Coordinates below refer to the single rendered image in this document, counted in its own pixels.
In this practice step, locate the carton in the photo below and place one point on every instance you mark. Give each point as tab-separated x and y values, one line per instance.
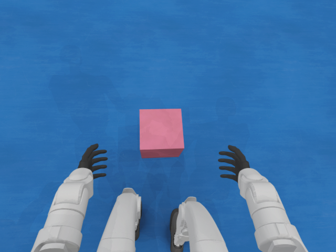
161	133

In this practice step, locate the left robot thigh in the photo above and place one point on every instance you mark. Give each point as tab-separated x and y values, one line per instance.
119	233

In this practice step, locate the right robot forearm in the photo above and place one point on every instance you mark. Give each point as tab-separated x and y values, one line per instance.
274	232

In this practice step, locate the right robot hand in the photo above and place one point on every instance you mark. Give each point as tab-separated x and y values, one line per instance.
239	161

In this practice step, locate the left robot forearm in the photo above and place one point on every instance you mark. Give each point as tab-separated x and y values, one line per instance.
62	229

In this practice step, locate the robot left foot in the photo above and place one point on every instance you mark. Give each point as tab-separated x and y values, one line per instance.
137	231

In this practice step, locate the left robot hand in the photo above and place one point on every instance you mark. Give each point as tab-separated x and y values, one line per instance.
87	160

